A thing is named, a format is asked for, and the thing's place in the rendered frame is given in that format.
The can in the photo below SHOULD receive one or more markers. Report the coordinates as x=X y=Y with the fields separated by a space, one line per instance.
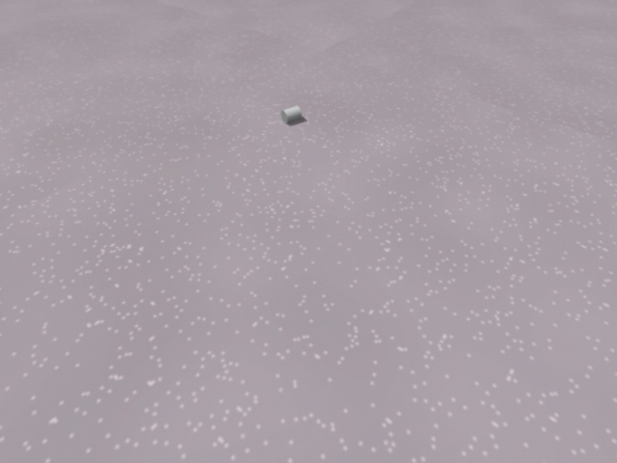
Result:
x=291 y=114

